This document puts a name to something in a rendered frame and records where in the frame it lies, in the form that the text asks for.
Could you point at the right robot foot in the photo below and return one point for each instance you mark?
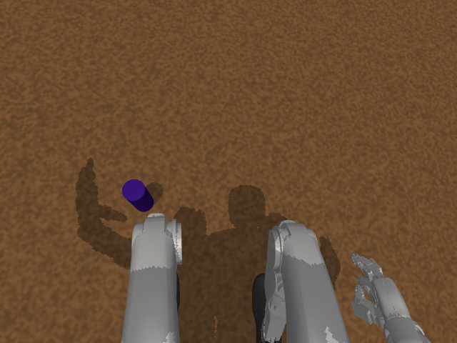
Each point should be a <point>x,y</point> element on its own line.
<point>258,306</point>

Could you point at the right robot hand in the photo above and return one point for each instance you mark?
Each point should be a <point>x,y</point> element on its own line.
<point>383,291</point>

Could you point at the right robot arm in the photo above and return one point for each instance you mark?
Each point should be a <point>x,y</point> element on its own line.
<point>404,330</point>

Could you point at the can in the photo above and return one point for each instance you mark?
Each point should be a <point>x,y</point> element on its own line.
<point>138,195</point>

